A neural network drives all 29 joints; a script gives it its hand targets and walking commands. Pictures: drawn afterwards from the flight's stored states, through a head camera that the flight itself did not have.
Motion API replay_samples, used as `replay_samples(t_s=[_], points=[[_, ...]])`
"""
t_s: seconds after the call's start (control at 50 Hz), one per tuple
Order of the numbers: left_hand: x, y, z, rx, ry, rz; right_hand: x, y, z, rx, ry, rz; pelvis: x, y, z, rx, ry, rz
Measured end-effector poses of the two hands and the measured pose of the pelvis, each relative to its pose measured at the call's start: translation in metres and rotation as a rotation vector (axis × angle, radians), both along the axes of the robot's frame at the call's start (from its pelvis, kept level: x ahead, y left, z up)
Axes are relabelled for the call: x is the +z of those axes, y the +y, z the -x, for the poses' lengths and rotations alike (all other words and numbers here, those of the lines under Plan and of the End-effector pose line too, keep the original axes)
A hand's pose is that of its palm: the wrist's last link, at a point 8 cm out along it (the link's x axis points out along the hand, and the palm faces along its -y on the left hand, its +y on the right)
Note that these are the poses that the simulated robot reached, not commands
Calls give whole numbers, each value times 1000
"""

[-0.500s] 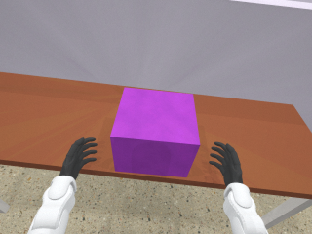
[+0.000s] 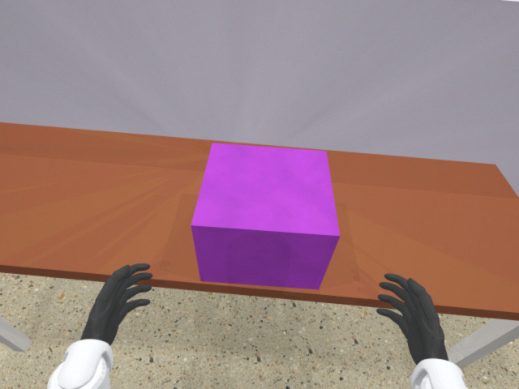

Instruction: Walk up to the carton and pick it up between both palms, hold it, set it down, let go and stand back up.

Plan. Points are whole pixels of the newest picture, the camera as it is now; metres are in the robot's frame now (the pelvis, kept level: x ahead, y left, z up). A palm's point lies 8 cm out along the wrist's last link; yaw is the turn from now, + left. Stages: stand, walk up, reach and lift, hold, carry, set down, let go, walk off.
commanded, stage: set down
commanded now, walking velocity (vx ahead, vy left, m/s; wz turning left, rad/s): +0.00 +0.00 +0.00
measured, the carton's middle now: (264, 215) +0.42 +0.01 +0.01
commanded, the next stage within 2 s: let go in 1.68 s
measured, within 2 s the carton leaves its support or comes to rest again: neither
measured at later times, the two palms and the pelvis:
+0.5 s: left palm (107, 342) +0.18 +0.23 -0.01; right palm (405, 347) +0.19 -0.20 +0.00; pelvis +0.03 +0.00 +0.00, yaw +0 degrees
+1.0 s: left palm (111, 354) +0.17 +0.23 -0.04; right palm (405, 364) +0.17 -0.21 -0.04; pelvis +0.02 +0.01 +0.00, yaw -1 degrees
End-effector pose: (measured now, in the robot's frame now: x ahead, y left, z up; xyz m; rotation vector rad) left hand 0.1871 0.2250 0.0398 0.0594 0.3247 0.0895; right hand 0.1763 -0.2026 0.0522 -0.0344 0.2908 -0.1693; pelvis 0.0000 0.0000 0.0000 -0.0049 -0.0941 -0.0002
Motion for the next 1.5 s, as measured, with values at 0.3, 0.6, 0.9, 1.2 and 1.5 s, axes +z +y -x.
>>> replay_samples(t_s=[0.3, 0.6, 0.9, 1.2, 1.5], points=[[-27, 2, 5, 41, 137, -18, -36, -5, -11, 9, 129, 2, 0, -3, -9, 3, 49, -3], [-55, 7, 12, 28, 227, -35, -66, 1, -5, 15, 206, 19, 0, -1, -30, 4, 48, 8], [-70, 10, 12, 28, 278, -60, -83, -7, -2, 52, 242, 58, 0, 8, -22, -10, 38, 9], [-94, 8, 22, 47, 388, -78, -105, -17, 8, 79, 339, 92, -1, 0, -13, 1, 21, 2], [-106, 14, 20, 61, 458, -108, -123, -18, 0, 104, 379, 98, -3, -7, -16, 12, 32, 0]])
